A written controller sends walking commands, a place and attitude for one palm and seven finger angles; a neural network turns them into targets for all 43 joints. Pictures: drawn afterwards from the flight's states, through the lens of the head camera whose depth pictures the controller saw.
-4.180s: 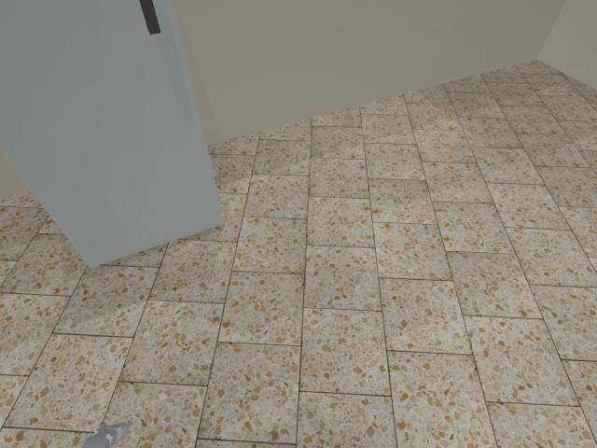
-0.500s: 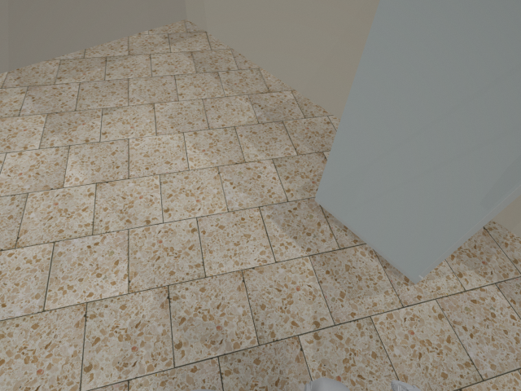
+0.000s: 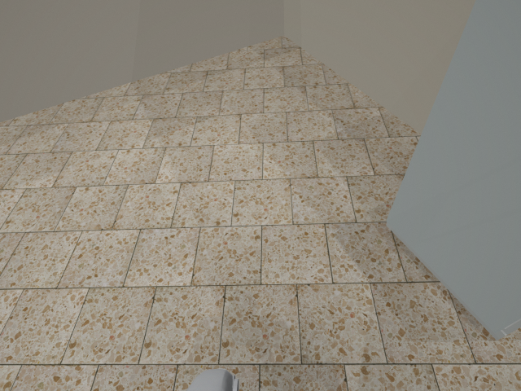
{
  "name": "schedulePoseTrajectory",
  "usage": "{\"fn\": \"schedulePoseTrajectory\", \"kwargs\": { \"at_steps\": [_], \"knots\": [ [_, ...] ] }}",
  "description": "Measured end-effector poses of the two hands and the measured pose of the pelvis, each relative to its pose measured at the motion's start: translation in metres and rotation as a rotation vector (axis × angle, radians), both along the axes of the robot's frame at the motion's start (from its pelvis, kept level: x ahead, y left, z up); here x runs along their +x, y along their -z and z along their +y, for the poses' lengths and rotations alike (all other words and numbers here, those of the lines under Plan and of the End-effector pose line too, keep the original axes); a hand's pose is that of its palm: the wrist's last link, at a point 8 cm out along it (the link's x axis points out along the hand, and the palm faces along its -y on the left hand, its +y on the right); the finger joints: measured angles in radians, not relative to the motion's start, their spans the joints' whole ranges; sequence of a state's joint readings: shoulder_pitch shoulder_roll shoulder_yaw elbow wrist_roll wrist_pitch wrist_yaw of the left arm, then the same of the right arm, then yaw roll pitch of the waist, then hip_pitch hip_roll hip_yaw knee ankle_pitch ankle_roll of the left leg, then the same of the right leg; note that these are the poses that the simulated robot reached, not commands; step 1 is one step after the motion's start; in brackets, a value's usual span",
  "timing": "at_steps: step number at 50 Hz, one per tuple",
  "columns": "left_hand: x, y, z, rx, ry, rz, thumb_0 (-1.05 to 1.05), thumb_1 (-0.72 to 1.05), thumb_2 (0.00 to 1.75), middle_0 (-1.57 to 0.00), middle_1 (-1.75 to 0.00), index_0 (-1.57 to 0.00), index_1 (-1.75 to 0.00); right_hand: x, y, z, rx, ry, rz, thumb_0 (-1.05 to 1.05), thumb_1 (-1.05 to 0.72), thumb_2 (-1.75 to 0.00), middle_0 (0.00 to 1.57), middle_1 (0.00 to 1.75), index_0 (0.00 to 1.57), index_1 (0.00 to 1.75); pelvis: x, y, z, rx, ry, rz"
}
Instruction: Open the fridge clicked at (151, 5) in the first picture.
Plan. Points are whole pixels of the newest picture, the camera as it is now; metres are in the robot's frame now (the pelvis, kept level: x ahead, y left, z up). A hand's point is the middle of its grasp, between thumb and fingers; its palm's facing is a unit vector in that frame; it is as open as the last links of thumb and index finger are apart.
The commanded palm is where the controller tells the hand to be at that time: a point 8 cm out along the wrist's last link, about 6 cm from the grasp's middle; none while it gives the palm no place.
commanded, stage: walk to a spot facing it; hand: right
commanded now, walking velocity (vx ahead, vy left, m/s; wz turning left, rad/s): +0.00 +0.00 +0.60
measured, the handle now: out of the picture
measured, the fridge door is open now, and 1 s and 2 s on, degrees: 0 0 0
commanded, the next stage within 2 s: turn to face it in 0.32 s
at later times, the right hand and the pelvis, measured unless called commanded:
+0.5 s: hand (330, 343) +0.24 -0.10 -0.17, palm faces -0.26 +0.94 -0.23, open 7.4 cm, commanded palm none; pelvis +0.10 +0.06 -0.01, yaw +16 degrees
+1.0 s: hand (353, 326) +0.27 -0.15 -0.18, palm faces -0.04 +0.97 -0.23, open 7.4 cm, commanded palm none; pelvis +0.18 +0.04 -0.01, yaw +4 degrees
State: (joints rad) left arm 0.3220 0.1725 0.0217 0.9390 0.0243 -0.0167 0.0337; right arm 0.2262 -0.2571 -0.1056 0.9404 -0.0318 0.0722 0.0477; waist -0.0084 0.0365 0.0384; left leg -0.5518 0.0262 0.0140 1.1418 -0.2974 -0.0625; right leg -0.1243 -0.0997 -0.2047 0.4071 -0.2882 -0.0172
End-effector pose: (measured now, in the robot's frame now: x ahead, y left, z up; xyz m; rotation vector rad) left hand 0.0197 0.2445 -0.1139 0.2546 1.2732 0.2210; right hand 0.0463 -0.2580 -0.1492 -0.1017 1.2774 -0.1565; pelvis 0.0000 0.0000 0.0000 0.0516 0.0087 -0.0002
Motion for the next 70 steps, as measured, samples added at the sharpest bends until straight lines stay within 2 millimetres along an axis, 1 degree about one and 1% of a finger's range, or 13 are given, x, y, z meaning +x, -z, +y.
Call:
{"fn": "schedulePoseTrajectory", "kwargs": {
  "at_steps": [6, 12, 15, 18, 26, 34, 39, 43, 49, 55, 59, 63, 70],
  "knots": [
    [-0.043, 0.013, -0.002, -0.042, -0.150, 0.108, 0.00, 0.91, 0.90, -0.21, -0.30, -0.20, -0.30, 0.051, 0.005, 0.024, 0.006, -0.117, 0.029, 0.01, -0.91, -0.90, 0.20, 0.30, 0.19, 0.30, 0.017, 0.005, 0.009, -0.015, -0.087, -0.003],
    [-0.073, 0.040, 0.009, -0.106, -0.295, 0.201, 0.00, 0.91, 0.90, -0.21, -0.30, -0.20, -0.30, 0.139, 0.007, 0.074, -0.009, -0.277, -0.063, 0.01, -0.91, -0.90, 0.20, 0.30, 0.19, 0.30, 0.043, 0.022, 0.033, -0.033, -0.172, 0.003],
    [-0.070, 0.054, 0.022, -0.133, -0.322, 0.232, 0.01, 0.91, 0.90, -0.21, -0.30, -0.20, -0.30, 0.175, 0.006, 0.095, -0.026, -0.308, -0.164, 0.01, -0.90, -0.90, 0.20, 0.30, 0.19, 0.30, 0.055, 0.032, 0.047, -0.035, -0.188, -0.009],
    [-0.038, 0.051, 0.038, -0.124, -0.321, 0.182, 0.01, 0.91, 0.90, -0.20, -0.30, -0.20, -0.30, 0.189, -0.004, 0.104, -0.039, -0.308, -0.186, 0.00, -0.90, -0.90, 0.20, 0.30, 0.20, 0.30, 0.068, 0.025, 0.055, -0.039, -0.215, -0.021],
    [0.090, 0.027, 0.072, -0.070, -0.280, -0.116, 0.01, 0.91, 0.90, -0.20, -0.30, -0.20, -0.30, 0.198, -0.012, 0.107, -0.051, -0.346, -0.092, 0.00, -0.90, -0.90, 0.20, 0.30, 0.20, 0.30, 0.109, 0.009, 0.059, -0.044, -0.275, -0.012],
    [0.168, 0.028, 0.051, -0.052, -0.184, -0.133, 0.00, 0.91, 0.90, -0.20, -0.30, -0.20, -0.30, 0.208, 0.021, 0.090, 0.002, -0.242, -0.031, 0.00, -0.90, -0.90, 0.20, 0.30, 0.20, 0.30, 0.164, 0.022, 0.044, -0.002, -0.215, -0.032],
    [0.183, 0.028, 0.029, -0.068, -0.148, -0.080, 0.00, 0.91, 0.90, -0.20, -0.30, -0.20, -0.30, 0.207, 0.025, 0.075, -0.002, -0.188, 0.026, 0.00, -0.90, -0.90, 0.20, 0.30, 0.20, 0.30, 0.177, 0.020, 0.036, -0.018, -0.190, -0.022],
    [0.183, 0.023, 0.030, -0.063, -0.150, -0.050, 0.00, 0.93, 0.90, -0.21, -0.30, -0.20, -0.30, 0.211, 0.015, 0.065, -0.017, -0.163, 0.032, 0.00, -0.90, -0.90, 0.20, 0.30, 0.19, 0.30, 0.179, 0.013, 0.034, -0.016, -0.158, -0.004],
    [0.178, 0.024, 0.044, -0.067, -0.121, 0.004, 0.00, 0.92, 0.90, -0.21, -0.30, -0.20, -0.30, 0.221, 0.001, 0.059, -0.059, -0.117, -0.016, 0.00, -0.90, -0.90, 0.20, 0.30, 0.19, 0.30, 0.179, 0.009, 0.041, -0.014, -0.090, 0.016],
    [0.180, 0.033, 0.073, -0.080, -0.077, 0.027, 0.00, 0.91, 0.90, -0.21, -0.30, -0.20, -0.30, 0.226, -0.012, 0.072, -0.102, -0.065, -0.098, 0.00, -0.90, -0.90, 0.20, 0.30, 0.19, 0.30, 0.173, 0.012, 0.064, -0.027, -0.008, 0.023],
    [0.194, 0.045, 0.096, -0.093, -0.037, 0.017, 0.01, 0.91, 0.90, -0.21, -0.30, -0.20, -0.30, 0.212, -0.018, 0.085, -0.139, -0.026, -0.137, 0.00, -0.90, -0.90, 0.20, 0.30, 0.19, 0.30, 0.170, 0.018, 0.083, -0.051, 0.043, 0.018],
    [0.217, 0.039, 0.107, -0.097, 0.026, 0.002, 0.01, 0.91, 0.90, -0.20, -0.30, -0.20, -0.30, 0.187, -0.027, 0.095, -0.144, 0.030, -0.110, 0.00, -0.90, -0.90, 0.20, 0.30, 0.20, 0.30, 0.172, 0.011, 0.091, -0.069, 0.101, 0.007],
    [0.262, 0.032, 0.101, -0.087, 0.162, 0.000, 0.01, 0.91, 0.90, -0.20, -0.30, -0.20, -0.30, 0.151, -0.022, 0.104, -0.112, 0.128, -0.071, 0.00, -0.90, -0.90, 0.20, 0.30, 0.20, 0.30, 0.174, 0.008, 0.093, -0.087, 0.206, 0.007]
  ]
}}
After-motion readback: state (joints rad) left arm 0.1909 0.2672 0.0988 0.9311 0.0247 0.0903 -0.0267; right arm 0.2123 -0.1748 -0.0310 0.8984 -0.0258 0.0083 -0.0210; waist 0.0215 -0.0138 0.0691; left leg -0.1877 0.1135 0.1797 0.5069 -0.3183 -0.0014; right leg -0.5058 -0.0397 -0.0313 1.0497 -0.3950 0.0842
